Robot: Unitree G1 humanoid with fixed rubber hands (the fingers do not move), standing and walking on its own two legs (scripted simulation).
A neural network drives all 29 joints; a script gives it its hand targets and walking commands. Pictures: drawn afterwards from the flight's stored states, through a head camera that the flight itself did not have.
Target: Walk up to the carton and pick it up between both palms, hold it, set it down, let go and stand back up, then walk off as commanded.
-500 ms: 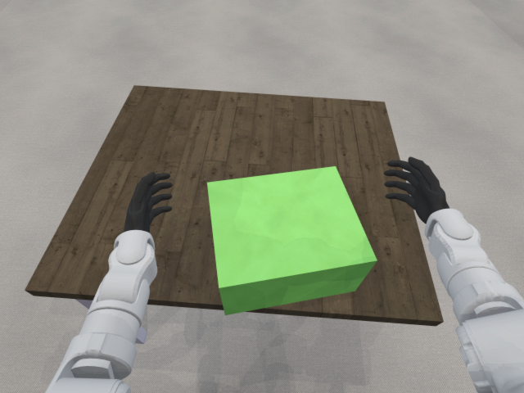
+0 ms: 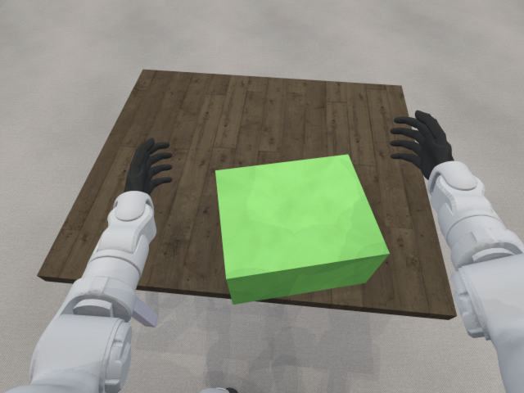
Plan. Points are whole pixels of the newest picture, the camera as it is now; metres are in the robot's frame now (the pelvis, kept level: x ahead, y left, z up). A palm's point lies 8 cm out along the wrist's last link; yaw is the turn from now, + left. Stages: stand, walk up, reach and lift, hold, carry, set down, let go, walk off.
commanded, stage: reach and lift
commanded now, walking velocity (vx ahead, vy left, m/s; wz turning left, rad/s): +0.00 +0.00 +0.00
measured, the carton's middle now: (291, 227) +0.42 +0.02 -0.09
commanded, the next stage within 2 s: none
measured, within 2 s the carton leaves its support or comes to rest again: neither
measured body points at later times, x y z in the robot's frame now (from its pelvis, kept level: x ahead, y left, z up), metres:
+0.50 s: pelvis -0.01 +0.01 -0.01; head +0.11 +0.01 +0.42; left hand +0.36 +0.28 -0.01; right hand +0.48 -0.17 +0.01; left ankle +0.01 +0.14 -0.73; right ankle -0.01 -0.11 -0.73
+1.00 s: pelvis -0.01 +0.00 -0.02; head +0.13 +0.00 +0.40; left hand +0.36 +0.28 -0.04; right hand +0.48 -0.17 -0.02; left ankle +0.01 +0.14 -0.73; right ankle -0.01 -0.11 -0.73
